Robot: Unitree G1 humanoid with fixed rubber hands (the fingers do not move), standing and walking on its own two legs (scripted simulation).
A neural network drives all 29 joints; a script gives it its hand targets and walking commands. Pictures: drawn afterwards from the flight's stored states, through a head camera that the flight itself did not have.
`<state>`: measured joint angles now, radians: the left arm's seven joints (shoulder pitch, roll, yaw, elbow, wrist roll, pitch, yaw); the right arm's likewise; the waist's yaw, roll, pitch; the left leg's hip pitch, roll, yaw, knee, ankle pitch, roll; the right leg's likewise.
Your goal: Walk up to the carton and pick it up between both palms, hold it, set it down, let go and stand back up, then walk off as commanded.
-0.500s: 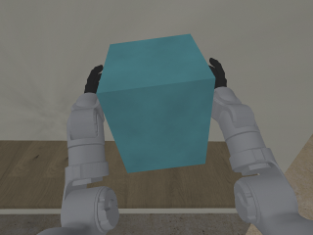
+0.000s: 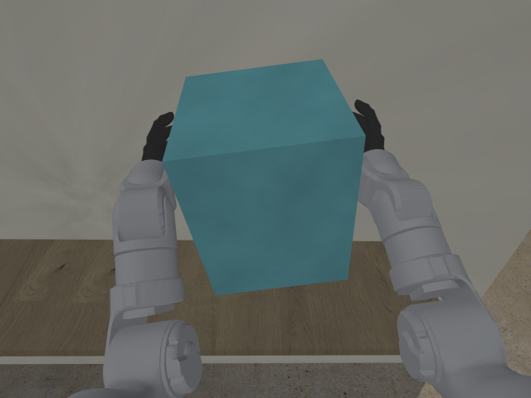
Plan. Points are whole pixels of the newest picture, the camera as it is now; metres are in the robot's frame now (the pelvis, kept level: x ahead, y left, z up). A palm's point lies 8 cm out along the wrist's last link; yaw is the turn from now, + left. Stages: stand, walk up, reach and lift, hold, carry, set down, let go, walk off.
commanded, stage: hold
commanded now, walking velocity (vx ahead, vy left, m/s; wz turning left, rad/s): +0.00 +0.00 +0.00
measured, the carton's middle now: (267, 179) +0.37 +0.00 +0.21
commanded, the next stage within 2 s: none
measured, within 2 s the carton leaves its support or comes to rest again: neither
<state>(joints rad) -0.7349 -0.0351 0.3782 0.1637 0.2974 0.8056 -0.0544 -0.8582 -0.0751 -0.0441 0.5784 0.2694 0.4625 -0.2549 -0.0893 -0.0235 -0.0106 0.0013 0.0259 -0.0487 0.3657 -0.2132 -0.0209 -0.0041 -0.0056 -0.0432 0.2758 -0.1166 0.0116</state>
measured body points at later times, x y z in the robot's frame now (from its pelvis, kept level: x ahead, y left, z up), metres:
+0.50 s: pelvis +0.00 +0.00 +0.00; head -0.07 +0.02 +0.44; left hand +0.37 +0.15 +0.24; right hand +0.38 -0.15 +0.25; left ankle +0.00 +0.13 -0.75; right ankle +0.03 -0.13 -0.75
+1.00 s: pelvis +0.00 +0.00 +0.00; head -0.07 +0.02 +0.44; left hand +0.38 +0.15 +0.24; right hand +0.38 -0.15 +0.25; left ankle +0.01 +0.13 -0.75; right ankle +0.03 -0.13 -0.75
